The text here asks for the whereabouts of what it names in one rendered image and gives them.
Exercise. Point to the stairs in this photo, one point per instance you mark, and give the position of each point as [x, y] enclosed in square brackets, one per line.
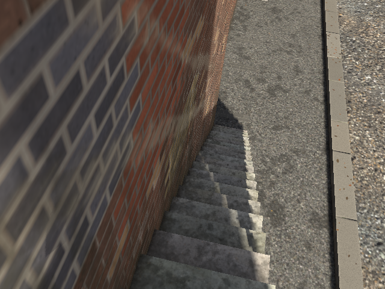
[211, 237]

